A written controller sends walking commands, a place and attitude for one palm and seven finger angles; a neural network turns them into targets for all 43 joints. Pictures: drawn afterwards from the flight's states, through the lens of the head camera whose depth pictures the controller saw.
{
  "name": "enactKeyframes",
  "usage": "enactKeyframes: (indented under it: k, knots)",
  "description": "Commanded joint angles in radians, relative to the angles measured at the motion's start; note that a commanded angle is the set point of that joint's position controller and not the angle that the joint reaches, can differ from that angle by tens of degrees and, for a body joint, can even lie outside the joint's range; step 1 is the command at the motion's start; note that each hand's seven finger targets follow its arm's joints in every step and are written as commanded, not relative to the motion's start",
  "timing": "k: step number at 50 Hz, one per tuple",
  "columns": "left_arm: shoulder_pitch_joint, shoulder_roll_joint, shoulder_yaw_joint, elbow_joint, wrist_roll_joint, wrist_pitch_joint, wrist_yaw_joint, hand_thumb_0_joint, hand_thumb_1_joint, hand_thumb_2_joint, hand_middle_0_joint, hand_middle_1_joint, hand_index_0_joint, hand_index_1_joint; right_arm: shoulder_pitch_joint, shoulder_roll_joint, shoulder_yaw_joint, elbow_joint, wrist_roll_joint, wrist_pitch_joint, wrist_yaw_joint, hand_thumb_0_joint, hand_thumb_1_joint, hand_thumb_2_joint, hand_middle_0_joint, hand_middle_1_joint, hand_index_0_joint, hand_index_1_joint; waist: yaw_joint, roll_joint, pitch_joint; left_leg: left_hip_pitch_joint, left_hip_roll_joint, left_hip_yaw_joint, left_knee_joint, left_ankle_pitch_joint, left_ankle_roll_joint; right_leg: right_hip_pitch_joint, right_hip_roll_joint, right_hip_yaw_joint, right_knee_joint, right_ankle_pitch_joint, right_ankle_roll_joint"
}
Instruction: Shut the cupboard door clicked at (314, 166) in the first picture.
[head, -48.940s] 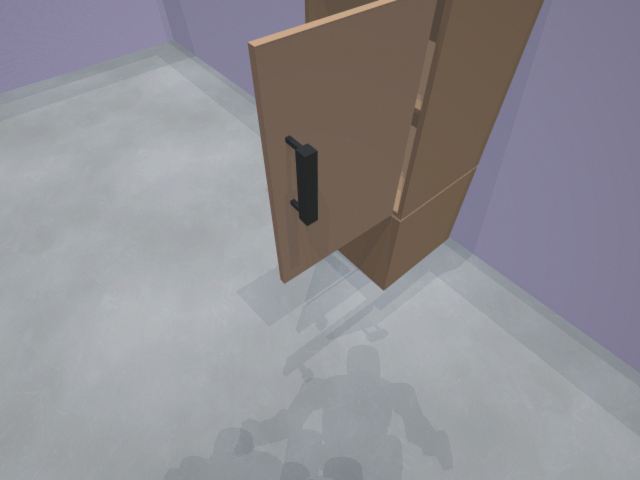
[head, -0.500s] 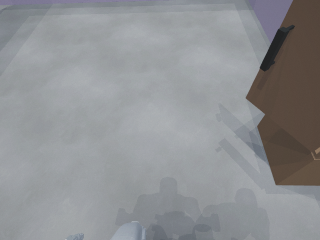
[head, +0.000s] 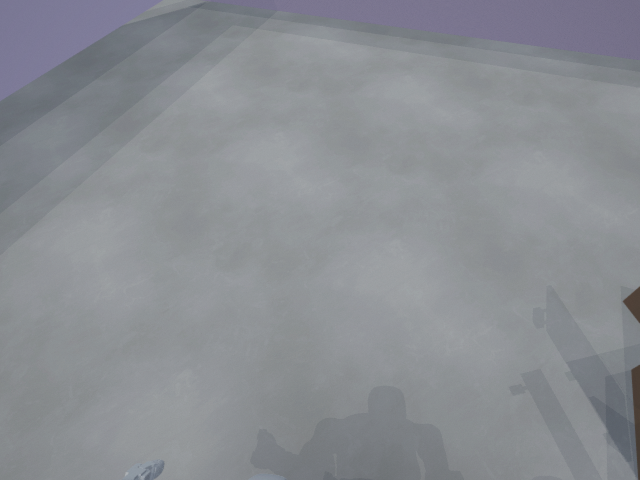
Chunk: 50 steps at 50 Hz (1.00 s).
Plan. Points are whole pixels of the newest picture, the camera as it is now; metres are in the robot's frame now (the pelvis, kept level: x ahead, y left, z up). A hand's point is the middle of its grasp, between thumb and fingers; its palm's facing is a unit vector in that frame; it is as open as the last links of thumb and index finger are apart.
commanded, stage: walk to a spot facing it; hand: left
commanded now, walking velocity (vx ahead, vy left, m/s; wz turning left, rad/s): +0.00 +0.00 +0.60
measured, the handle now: out of the picture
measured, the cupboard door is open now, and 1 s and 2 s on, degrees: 34 34 34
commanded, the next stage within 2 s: turn to face it in 0.26 s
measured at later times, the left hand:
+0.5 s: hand out of the picture +0.07 +0.22 -0.18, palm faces +0.32 -0.92 -0.24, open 7.4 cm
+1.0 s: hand (191, 421) +0.22 +0.23 -0.17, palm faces +0.03 -0.98 -0.20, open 7.4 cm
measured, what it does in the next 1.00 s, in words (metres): walks ahead: left foot, then right foot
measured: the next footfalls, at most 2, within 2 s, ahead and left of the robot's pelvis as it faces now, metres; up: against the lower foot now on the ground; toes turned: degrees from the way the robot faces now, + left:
left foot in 0.36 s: +0.17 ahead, +0.13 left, +0.00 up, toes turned +20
right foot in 0.68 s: +0.23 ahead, -0.11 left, +0.00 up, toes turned +6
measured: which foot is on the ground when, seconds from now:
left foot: up 0.00-0.34, down 0.36-0.70, up 0.72-0.94, down 0.96-1.00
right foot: down 0.00-0.36, up 0.38-0.66, down 0.68-0.96, up 0.98-1.00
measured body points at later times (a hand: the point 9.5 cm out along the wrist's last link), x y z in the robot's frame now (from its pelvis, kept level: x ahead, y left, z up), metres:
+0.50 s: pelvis +0.11 +0.02 +0.00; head +0.16 +0.05 +0.45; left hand +0.06 +0.27 -0.16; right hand +0.32 -0.17 -0.12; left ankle +0.13 +0.12 -0.72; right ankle +0.10 -0.13 -0.66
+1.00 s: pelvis +0.17 +0.03 +0.00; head +0.22 +0.05 +0.45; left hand +0.22 +0.28 -0.16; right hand +0.25 -0.24 -0.12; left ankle +0.16 +0.14 -0.73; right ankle +0.18 -0.11 -0.71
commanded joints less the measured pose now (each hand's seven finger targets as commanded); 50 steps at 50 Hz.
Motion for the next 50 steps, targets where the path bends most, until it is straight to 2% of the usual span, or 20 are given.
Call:
enactKeyframes:
  k: [1, 3, 6, 13, 15, 16, 17, 18, 19, 21, 23, 32, 33, 35, 37, 40, 45, 46, 48, 50]
  knots:
    - [0.054, 0.122, 0.038, -0.031, -0.005, -0.02, 0.032, 0.0, 0.9, 0.9, -0.2, -0.3, -0.2, -0.3, -0.117, -0.081, -0.034, -0.113, -0.007, -0.035, 0.01, 0.0, -0.9, -0.9, 0.2, 0.3, 0.2, 0.3, 0.011, -0.192, 0.039, -0.33, 0.094, 0.027, 0.386, 0.146, -0.02, 0.132, -0.331, 0.323, -0.477, -0.157, -0.097]
    - [0.054, 0.083, 0.031, -0.018, -0.005, -0.03, 0.033, 0.0, 0.9, 0.9, -0.2, -0.3, -0.2, -0.3, -0.08, -0.04, -0.024, -0.088, 0.001, -0.026, 0.019, 0.0, -0.9, -0.9, 0.2, 0.3, 0.2, 0.3, -0.011, -0.215, -0.002, -0.274, 0.089, 0.084, 0.323, 0.188, -0.04, 0.186, -0.264, 0.098, -0.394, 0.288, -0.083]
    - [0.144, 0.084, 0.03, 0.022, -0.006, -0.032, 0.04, 0.0, 0.9, 0.9, -0.2, -0.3, -0.2, -0.3, -0.113, -0.009, -0.009, -0.095, 0.002, -0.016, 0.022, 0.0, -0.9, -0.9, 0.2, 0.3, 0.2, 0.3, 0.016, -0.2, -0.04, -0.264, 0.074, 0.152, 0.191, 0.19, -0.046, 0.315, -0.253, -0.03, -0.311, 0.707, -0.068]
    - [0.169, 0.126, 0.044, 0.037, 0.001, -0.015, 0.044, 0.0, 0.9, 0.9, -0.2, -0.3, -0.2, -0.3, -0.2, -0.012, 0.005, -0.145, 0.002, -0.022, 0.027, 0.0, -0.9, -0.9, 0.2, 0.3, 0.2, 0.3, 0.034, -0.224, -0.039, -0.134, 0.037, 0.252, -0.165, 0.186, -0.011, 0.373, -0.294, -0.103, -0.188, 0.884, -0.068]
    - [0.142, 0.158, 0.057, 0.018, -0.005, -0.015, 0.044, 0.0, 0.9, 0.9, -0.2, -0.3, -0.2, -0.3, -0.112, -0.045, -0.003, -0.139, -0.001, -0.031, 0.019, 0.0, -0.9, -0.9, 0.2, 0.3, 0.2, 0.3, -0.014, -0.207, -0.104, 0.026, -0.002, 0.269, -0.284, 0.248, 0.017, 0.354, -0.292, -0.133, -0.045, 0.946, -0.052]
    - [0.13, 0.163, 0.06, 0.011, -0.01, -0.012, 0.043, 0.0, 0.9, 0.9, -0.2, -0.3, -0.2, -0.3, -0.025, -0.083, -0.014, -0.12, -0.006, -0.037, 0.016, 0.0, -0.9, -0.9, 0.2, 0.3, 0.2, 0.3, -0.062, -0.162, -0.163, 0.189, 0.001, 0.252, -0.381, 0.373, 0.028, 0.286, -0.278, -0.149, 0.111, 0.846, -0.023]
    - [0.138, 0.134, 0.057, -0.012, -0.02, -0.009, 0.037, 0.0, 0.9, 0.9, -0.2, -0.3, -0.2, -0.3, 0.062, -0.178, -0.038, -0.104, -0.015, -0.046, 0.01, 0.0, -0.9, -0.9, 0.2, 0.3, 0.2, 0.3, -0.101, 0.023, -0.255, 0.444, 0.196, 0.021, -0.406, 0.75, 0.119, 0.045, -0.192, -0.163, 0.353, 0.443, 0.035]
    - [0.115, 0.067, 0.029, -0.055, -0.028, -0.006, 0.034, 0.0, 0.9, 0.9, -0.2, -0.3, -0.2, -0.3, 0.133, -0.277, -0.055, -0.095, -0.005, -0.047, -0.001, 0.0, -0.9, -0.9, 0.2, 0.3, 0.2, 0.3, -0.114, 0.239, -0.311, 0.582, 0.476, -0.315, -0.41, 1.297, 0.278, -0.213, -0.053, -0.068, 0.608, -0.355, 0.074]
    - [0.083, 0.076, 0.029, -0.078, -0.021, 0.009, 0.05, 0.0, 0.9, 0.9, -0.2, -0.3, -0.2, -0.3, 0.138, -0.27, -0.042, -0.087, 0.006, -0.041, -0.013, 0.0, -0.9, -0.9, 0.2, 0.3, 0.2, 0.3, -0.104, 0.04, -0.286, 0.508, 0.498, -0.22, -0.412, 1.215, 0.294, -0.203, -0.066, 0.067, 0.621, -0.334, 0.054]
    - [0.09, 0.042, 0.025, -0.012, -0.015, 0.03, 0.053, 0.0, 0.9, 0.9, -0.2, -0.3, -0.2, -0.3, -0.027, -0.178, -0.014, -0.115, 0.004, -0.053, -0.042, 0.0, -0.9, -0.9, 0.2, 0.3, 0.2, 0.3, -0.043, 0.166, -0.202, 0.31, 0.408, -0.118, -0.497, 0.869, 0.217, -0.184, -0.08, 0.118, 0.577, -0.245, 0.059]
    - [0.116, 0.024, 0.018, 0.04, -0.011, 0.046, 0.039, 0.0, 0.9, 0.9, -0.2, -0.3, -0.2, -0.3, -0.108, -0.103, 0.013, -0.108, -0.001, -0.059, -0.052, 0.0, -0.9, -0.9, 0.2, 0.3, 0.2, 0.3, 0.009, 0.121, -0.12, 0.187, 0.335, -0.024, -0.557, 0.659, 0.18, -0.111, -0.065, 0.121, 0.478, -0.148, 0.053]
    - [0.148, 0.023, 0.023, 0.085, 0.001, 0.059, 0.009, 0.0, 0.9, 0.9, -0.2, -0.3, -0.2, -0.3, -0.161, -0.129, -0.015, -0.054, 0.005, -0.024, -0.044, 0.0, -0.9, -0.9, 0.2, 0.3, 0.2, 0.3, 0.049, 0.067, -0.009, 0.059, 0.296, 0.147, -0.488, 0.244, 0.092, 0.082, 0.041, 0.037, -0.043, 0.1, 0.031]
    - [0.154, 0.056, 0.032, 0.078, 0.001, 0.053, 0.009, 0.0, 0.9, 0.9, -0.2, -0.3, -0.2, -0.3, -0.16, -0.12, -0.019, -0.06, 0.008, -0.021, -0.04, 0.0, -0.9, -0.9, 0.2, 0.3, 0.2, 0.3, 0.056, 0.027, 0.0, 0.045, 0.259, 0.179, -0.423, 0.227, 0.06, 0.086, 0.021, 0.106, -0.103, 0.18, 0.012]
    - [0.122, 0.167, 0.048, 0.054, 0.011, 0.039, 0.014, 0.0, 0.9, 0.9, -0.2, -0.3, -0.2, -0.3, -0.133, -0.041, -0.015, -0.087, 0.018, -0.017, -0.034, 0.0, -0.9, -0.9, 0.2, 0.3, 0.2, 0.3, 0.037, -0.239, -0.001, -0.015, 0.07, 0.285, -0.161, 0.004, -0.022, 0.041, -0.206, 0.439, -0.303, 0.326, -0.106]
    - [0.138, 0.178, 0.066, 0.06, 0.006, 0.03, 0.032, 0.0, 0.9, 0.9, -0.2, -0.3, -0.2, -0.3, -0.183, -0.038, -0.011, -0.116, 0.016, -0.016, -0.043, 0.0, -0.9, -0.9, 0.2, 0.3, 0.2, 0.3, 0.075, -0.375, -0.071, -0.141, 0.042, 0.133, 0.135, -0.091, -0.026, 0.171, -0.254, 0.58, -0.341, 0.511, -0.228]
    - [0.084, 0.143, 0.069, 0.04, 0.005, 0.039, 0.044, 0.0, 0.9, 0.9, -0.2, -0.3, -0.2, -0.3, -0.159, -0.034, -0.005, -0.103, 0.023, -0.034, -0.048, 0.0, -0.9, -0.9, 0.2, 0.3, 0.2, 0.3, 0.052, -0.234, -0.159, -0.146, 0.063, 0.092, 0.094, -0.025, -0.039, 0.289, -0.194, 0.436, -0.231, 0.657, -0.209]
    - [0.007, 0.147, 0.075, 0.022, -0.006, 0.055, 0.034, 0.0, 0.9, 0.9, -0.2, -0.3, -0.2, -0.3, -0.047, -0.022, 0.001, -0.075, 0.024, -0.042, -0.057, 0.0, -0.9, -0.9, 0.2, 0.3, 0.2, 0.3, 0.003, -0.169, -0.143, 0.128, 0.033, 0.132, -0.376, 0.215, -0.045, 0.127, -0.112, 0.417, -0.175, 0.523, -0.126]
    - [-0.022, 0.127, 0.069, 0.011, -0.014, 0.06, 0.029, 0.0, 0.9, 0.9, -0.2, -0.3, -0.2, -0.3, 0.002, -0.051, -0.002, -0.061, 0.021, -0.051, -0.059, 0.0, -0.9, -0.9, 0.2, 0.3, 0.2, 0.3, -0.024, -0.122, -0.144, 0.267, 0.07, 0.121, -0.505, 0.316, -0.039, 0.014, -0.059, 0.374, -0.13, 0.404, -0.077]
    - [-0.025, 0.058, 0.046, -0.033, -0.018, 0.061, 0.013, 0.0, 0.9, 0.9, -0.2, -0.3, -0.2, -0.3, 0.036, -0.192, -0.027, -0.081, 0.002, -0.058, -0.066, 0.0, -0.9, -0.9, 0.2, 0.3, 0.2, 0.3, -0.026, 0.28, -0.124, 0.335, 0.473, -0.234, -0.626, 0.564, 0.142, -0.207, 0.101, 0.144, 0.225, -0.259, 0.028]
    - [-0.072, 0.087, 0.059, -0.023, -0.003, 0.071, 0.002, 0.0, 0.9, 0.9, -0.2, -0.3, -0.2, -0.3, 0.011, -0.177, -0.017, -0.083, -0.012, -0.061, -0.072, 0.0, -0.9, -0.9, 0.2, 0.3, 0.2, 0.3, -0.015, 0.153, -0.061, 0.254, 0.446, -0.172, -0.587, 0.738, 0.187, -0.231, 0.066, 0.161, 0.466, -0.236, 0.041]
